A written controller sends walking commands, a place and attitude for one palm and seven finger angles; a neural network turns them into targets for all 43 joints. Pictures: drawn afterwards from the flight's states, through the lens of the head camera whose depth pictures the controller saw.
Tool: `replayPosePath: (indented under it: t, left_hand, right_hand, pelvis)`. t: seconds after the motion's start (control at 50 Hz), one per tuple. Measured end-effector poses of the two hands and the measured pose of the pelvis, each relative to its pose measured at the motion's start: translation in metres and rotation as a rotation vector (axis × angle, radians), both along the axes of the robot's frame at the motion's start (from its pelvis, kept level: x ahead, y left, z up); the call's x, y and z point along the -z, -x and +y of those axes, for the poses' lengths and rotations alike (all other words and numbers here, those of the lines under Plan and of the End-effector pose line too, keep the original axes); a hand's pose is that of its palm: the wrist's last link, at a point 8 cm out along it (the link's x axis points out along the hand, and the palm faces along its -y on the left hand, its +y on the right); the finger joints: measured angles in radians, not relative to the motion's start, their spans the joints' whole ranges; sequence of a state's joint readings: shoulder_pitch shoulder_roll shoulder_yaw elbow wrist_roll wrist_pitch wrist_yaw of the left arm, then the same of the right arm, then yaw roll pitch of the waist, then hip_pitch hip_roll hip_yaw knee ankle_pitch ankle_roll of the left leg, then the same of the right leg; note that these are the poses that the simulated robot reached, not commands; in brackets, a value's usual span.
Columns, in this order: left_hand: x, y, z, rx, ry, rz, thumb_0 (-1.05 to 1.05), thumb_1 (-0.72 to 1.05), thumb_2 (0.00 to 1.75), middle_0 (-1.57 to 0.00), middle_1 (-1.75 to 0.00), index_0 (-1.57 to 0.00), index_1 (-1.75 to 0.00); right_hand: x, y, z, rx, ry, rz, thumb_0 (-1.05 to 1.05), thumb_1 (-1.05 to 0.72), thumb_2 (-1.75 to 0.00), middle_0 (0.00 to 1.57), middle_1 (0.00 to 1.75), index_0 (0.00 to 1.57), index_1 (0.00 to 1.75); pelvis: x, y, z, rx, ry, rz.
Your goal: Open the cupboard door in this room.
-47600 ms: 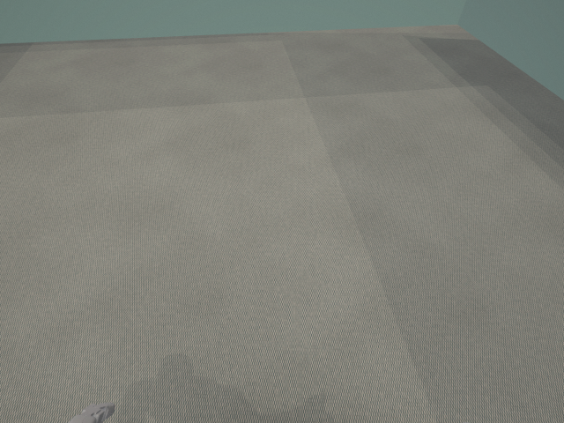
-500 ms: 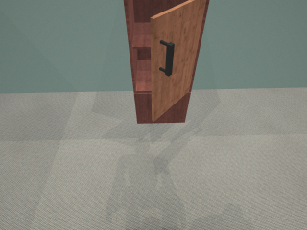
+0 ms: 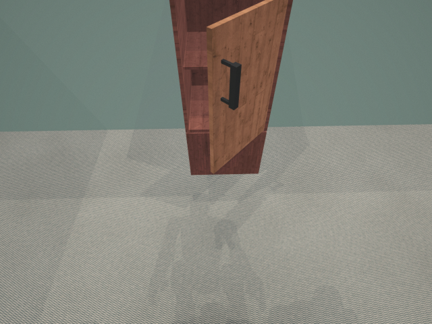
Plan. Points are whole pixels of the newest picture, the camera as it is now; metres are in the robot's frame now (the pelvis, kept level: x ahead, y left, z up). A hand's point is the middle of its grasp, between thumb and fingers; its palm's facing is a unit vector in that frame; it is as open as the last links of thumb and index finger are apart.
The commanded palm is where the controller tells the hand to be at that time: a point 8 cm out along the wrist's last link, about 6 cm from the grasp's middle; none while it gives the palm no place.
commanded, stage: walk to a spot facing it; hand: left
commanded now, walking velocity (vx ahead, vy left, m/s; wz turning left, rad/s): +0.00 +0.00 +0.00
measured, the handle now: (229, 84) +0.75 +0.00 +0.02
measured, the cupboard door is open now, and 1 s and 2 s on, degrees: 46 46 46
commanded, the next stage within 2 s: none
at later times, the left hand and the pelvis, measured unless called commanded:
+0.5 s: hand out of the picture +0.08 +0.18 -0.18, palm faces -0.12 -0.95 -0.27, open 7.4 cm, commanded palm none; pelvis +0.00 -0.02 -0.02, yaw -12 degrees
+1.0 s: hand out of the picture +0.14 +0.14 -0.18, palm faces -0.37 -0.90 -0.23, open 7.4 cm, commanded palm none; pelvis +0.03 -0.02 -0.01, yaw -28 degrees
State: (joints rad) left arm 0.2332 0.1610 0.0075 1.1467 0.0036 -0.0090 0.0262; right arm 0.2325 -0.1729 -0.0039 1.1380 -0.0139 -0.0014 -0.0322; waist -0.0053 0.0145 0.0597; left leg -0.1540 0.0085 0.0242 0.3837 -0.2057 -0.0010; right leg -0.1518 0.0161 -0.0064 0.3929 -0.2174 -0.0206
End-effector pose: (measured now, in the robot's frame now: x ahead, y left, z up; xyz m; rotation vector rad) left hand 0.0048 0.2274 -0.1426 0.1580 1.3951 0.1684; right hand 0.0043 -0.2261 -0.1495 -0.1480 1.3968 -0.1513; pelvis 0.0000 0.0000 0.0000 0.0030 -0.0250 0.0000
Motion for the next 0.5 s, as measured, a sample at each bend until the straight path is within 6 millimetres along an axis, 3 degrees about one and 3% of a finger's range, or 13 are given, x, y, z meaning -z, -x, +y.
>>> replayPosePath:
  t: [0.3,0.42,0.5]
  left_hand:
    - [0.007,-0.019,0.004,0.046,-0.006,0.028,0.01,0.91,0.90,-0.20,-0.30,-0.20,-0.30]
    - [0.009,-0.047,0.009,0.111,-0.029,-0.004,0.01,0.91,0.90,-0.20,-0.30,-0.20,-0.30]
    - [0.002,-0.073,0.001,0.161,-0.062,-0.044,0.01,0.91,0.90,-0.19,-0.30,-0.20,-0.30]
  right_hand:
    - [0.004,-0.003,-0.010,0.095,0.026,-0.029,0.01,-0.91,-0.90,0.20,0.29,0.20,0.30]
    - [0.010,0.004,-0.021,0.145,0.042,-0.054,0.01,-0.90,-0.90,0.20,0.29,0.20,0.30]
    - [0.019,0.008,-0.036,0.170,0.033,-0.071,0.01,-0.90,-0.90,0.20,0.29,0.20,0.30]
  pelvis:
    - [0.008,-0.001,-0.004,0.085,0.001,0.013]
    - [0.015,0.004,-0.007,0.149,-0.022,0.020]
    - [0.019,0.004,-0.017,0.201,-0.027,0.014]
